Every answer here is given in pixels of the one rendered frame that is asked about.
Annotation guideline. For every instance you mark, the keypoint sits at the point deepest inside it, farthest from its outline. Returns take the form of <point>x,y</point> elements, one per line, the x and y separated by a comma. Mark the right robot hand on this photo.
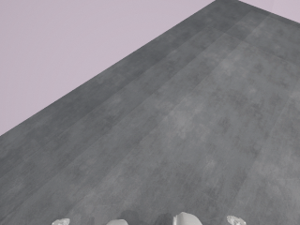
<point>235,220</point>

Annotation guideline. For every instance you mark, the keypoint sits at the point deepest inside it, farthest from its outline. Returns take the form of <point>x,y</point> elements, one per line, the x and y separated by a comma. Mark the right robot thigh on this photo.
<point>185,219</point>

